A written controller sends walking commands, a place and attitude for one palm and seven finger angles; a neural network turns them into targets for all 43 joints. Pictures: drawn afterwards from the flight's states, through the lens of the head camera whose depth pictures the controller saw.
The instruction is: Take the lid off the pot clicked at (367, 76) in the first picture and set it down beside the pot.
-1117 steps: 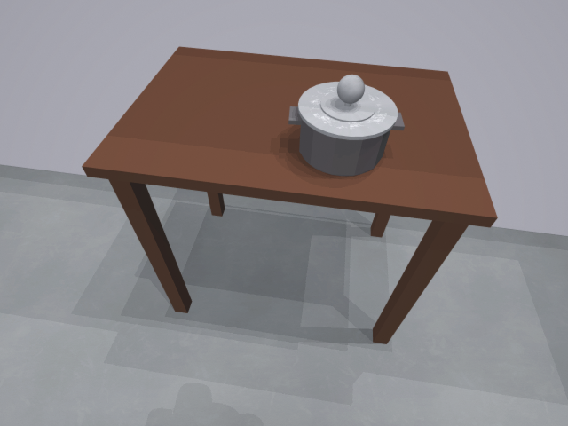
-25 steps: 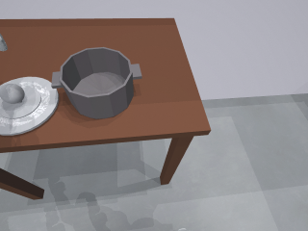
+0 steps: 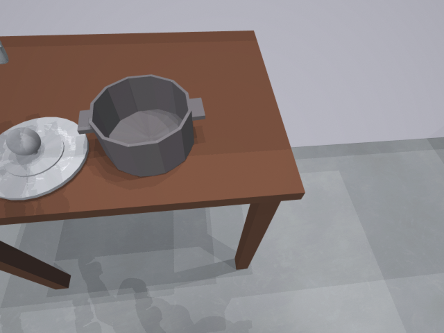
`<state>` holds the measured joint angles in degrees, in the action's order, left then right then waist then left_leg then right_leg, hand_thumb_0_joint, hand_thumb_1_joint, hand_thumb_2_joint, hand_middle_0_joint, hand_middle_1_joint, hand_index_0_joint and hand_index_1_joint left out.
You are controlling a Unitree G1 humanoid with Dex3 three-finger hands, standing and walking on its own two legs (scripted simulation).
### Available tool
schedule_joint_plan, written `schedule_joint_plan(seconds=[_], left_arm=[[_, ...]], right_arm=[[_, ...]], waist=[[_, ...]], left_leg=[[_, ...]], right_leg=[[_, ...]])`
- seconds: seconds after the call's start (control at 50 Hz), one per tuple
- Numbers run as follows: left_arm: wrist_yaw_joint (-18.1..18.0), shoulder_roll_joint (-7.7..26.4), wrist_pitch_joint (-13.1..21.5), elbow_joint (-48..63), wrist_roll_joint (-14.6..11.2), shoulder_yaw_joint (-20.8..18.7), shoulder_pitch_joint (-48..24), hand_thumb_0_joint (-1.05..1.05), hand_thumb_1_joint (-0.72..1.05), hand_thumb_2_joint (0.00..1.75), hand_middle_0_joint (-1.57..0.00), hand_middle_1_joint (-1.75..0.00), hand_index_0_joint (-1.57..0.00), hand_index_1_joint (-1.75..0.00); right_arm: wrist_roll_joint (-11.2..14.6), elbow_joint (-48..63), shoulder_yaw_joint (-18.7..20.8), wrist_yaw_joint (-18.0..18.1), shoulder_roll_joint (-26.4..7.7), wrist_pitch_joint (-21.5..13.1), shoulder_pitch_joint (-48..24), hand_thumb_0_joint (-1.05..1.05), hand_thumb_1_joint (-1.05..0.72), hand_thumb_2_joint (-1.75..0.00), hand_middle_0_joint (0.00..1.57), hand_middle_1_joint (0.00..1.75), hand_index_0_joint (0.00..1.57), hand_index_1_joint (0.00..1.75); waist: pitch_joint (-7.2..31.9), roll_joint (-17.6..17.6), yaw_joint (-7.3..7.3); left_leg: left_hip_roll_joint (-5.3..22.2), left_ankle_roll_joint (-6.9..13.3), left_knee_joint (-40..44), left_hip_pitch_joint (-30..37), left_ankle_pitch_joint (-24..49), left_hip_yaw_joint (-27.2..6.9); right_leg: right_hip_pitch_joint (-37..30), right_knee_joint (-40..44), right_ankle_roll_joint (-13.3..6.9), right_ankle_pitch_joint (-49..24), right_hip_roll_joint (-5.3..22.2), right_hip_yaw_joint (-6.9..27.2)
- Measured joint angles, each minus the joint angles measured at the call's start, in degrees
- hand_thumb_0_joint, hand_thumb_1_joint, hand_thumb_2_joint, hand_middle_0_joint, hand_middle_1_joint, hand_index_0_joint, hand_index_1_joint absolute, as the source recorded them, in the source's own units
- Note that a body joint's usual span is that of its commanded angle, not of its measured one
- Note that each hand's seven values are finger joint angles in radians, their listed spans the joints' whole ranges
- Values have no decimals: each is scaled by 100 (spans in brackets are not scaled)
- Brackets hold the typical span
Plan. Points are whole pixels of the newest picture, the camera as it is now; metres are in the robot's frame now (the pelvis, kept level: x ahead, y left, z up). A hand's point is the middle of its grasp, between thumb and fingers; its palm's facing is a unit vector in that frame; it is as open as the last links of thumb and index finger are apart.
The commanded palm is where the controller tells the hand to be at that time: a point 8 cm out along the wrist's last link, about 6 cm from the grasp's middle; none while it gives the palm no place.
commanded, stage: draw the hand back to the body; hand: left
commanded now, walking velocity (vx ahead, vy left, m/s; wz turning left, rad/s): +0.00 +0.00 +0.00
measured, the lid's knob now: (24, 141) +0.48 +0.36 +0.05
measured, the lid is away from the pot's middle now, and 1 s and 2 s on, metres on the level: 0.23 0.23 0.23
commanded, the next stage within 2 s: none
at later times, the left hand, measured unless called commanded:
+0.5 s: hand out of the picture +0.42 +0.32 +0.20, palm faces -0.09 -0.35 -0.93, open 11.0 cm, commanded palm +0.39 +0.33 +0.25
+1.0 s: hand out of the picture +0.37 +0.27 +0.23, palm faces +0.51 -0.83 -0.23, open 9.7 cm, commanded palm +0.31 +0.30 +0.24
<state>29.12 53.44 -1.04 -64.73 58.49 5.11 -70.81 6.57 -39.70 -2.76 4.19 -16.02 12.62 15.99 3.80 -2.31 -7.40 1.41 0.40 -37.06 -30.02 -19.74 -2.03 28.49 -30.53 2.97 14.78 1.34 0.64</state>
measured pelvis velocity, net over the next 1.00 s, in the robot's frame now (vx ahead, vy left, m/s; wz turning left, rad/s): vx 0.01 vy -0.03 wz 0.00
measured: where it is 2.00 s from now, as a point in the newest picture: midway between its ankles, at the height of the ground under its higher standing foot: outside the picture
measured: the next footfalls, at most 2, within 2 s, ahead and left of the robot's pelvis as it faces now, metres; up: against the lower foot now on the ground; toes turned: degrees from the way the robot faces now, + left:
none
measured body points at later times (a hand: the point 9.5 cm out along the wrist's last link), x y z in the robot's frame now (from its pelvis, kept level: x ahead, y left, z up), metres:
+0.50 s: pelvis +0.00 +0.00 +0.01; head +0.05 -0.01 +0.45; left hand +0.42 +0.34 +0.25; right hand +0.11 -0.26 -0.11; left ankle -0.03 +0.11 -0.73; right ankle -0.01 -0.16 -0.73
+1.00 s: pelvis +0.01 -0.03 +0.02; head +0.01 -0.04 +0.47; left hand +0.34 +0.31 +0.25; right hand +0.15 -0.28 -0.09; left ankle -0.03 +0.11 -0.73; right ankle -0.01 -0.16 -0.73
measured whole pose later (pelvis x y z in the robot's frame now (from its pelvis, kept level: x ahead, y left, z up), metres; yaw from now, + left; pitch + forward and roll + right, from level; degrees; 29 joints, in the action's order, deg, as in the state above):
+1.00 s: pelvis +0.01 -0.03 +0.02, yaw +0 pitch +0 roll -1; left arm -4.6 27.7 3.5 -17.6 -2.8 -22.8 -22.0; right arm 2.1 -39.3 -2.4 4.2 -15.3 -1.7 13.1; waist -0.5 -2.4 0.9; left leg 2.7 -1.9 -23.8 -7.4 -15.9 -1.4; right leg 8.6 -22.5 1.0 13.4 0.4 0.8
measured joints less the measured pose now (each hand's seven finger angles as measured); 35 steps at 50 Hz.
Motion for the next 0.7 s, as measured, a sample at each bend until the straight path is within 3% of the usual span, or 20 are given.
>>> schedule_joint_plan(seconds=[0.14, 0.46, 0.5, 0.52, 0.56, 0.58, 0.64, 0.7], left_arm=[[-82, 21, 160, 389, -76, -466, 500, 0, 0, 64, -36, -87, -36, -87], [-85, -337, 26, 2169, -505, -602, 2088, 0, 0, 64, -36, -87, -36, -87], [-582, -626, 134, 2242, -2128, -1118, 2231, 0, 0, 64, -36, -87, -36, -87], [-937, -799, 200, 2277, -2817, -1289, 2307, 0, 0, 64, -36, -87, -36, -87], [-1558, -1144, 275, 2406, -3933, -1581, 2519, 0, 0, 64, -36, -87, -36, -87], [-1812, -1302, 299, 2510, -4355, -1720, 2655, 0, 0, 64, -36, -87, -36, -87], [-2406, -1714, 329, 2918, -5156, -2092, 3083, 0, 0, 64, -36, -87, -36, -87], [-2830, -2001, 350, 3391, -5553, -2418, 3499, 0, 3, 65, -35, -85, -35, -85]], right_arm=[[-31, 129, 35, -55, -1, 107, 12, 1, -91, -90, 20, 30, 20, 30], [-54, 439, 84, -163, -3, 182, -382, 1, -91, -90, 20, 30, 20, 30], [-75, 620, 115, -116, 21, -49, -298, 1, -91, -90, 20, 30, 20, 30], [-87, 691, 85, -95, 32, -173, -252, 1, -91, -90, 20, 30, 20, 30], [-113, 743, -17, -53, 86, -345, -218, 1, -91, -90, 20, 30, 20, 30], [-128, 731, -76, -34, 122, -413, -224, 1, -91, -90, 20, 30, 20, 30], [-206, 661, -191, 2, 235, -632, -235, 1, -91, -90, 20, 30, 20, 30], [-300, 572, -220, 19, 288, -885, -228, 1, -91, -90, 20, 30, 20, 30]], waist=[[53, -7, 5], [-70, -38, 336], [-223, -46, 483], [-293, -39, 554], [-358, 16, 643], [-369, 54, 661], [-375, 163, 649], [-370, 206, 615]], left_leg=[[-4, -11, 75, 118, 2, 31], [-73, -14, 251, 525, 113, -97], [-72, -30, 322, 722, 137, -89], [-69, -39, 366, 831, 148, -78], [-57, -52, 453, 1014, 164, -44], [-43, -59, 496, 1100, 170, -25], [11, -98, 620, 1358, 177, 7], [66, -140, 744, 1611, 179, 33]], right_leg=[[-69, -5, 3, 31, 8, 28], [-530, 146, -30, -8, 75, -106], [-714, 200, -95, -25, 72, -101], [-807, 222, -128, -29, 70, -91], [-954, 265, -107, -36, 63, -59], [-1021, 290, -88, -42, 52, -42], [-1245, 381, -84, -55, 4, -13], [-1477, 496, -116, -69, -47, 7]])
